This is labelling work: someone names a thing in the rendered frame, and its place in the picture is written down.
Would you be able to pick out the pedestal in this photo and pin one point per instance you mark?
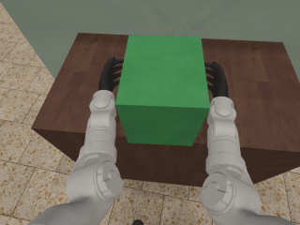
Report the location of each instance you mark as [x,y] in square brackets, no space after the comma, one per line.
[262,85]

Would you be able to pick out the robot right upper arm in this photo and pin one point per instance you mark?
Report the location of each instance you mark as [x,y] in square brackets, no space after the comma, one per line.
[231,201]

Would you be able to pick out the robot left hand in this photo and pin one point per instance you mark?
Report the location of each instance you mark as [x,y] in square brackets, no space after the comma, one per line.
[106,81]

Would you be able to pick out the right robot forearm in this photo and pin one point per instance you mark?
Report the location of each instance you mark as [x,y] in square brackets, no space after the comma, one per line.
[223,144]

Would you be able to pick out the robot right hand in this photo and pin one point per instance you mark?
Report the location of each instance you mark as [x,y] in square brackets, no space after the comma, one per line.
[220,86]

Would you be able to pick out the robot left upper arm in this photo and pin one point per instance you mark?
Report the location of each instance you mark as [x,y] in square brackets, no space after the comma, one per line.
[91,191]

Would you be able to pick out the carton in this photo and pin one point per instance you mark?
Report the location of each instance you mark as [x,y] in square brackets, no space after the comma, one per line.
[162,96]

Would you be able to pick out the left robot forearm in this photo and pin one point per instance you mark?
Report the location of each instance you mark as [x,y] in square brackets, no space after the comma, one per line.
[100,135]

